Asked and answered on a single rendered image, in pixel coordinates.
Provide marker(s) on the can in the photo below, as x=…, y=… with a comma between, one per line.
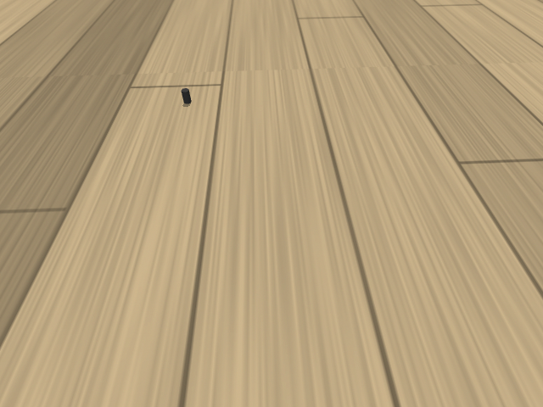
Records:
x=186, y=96

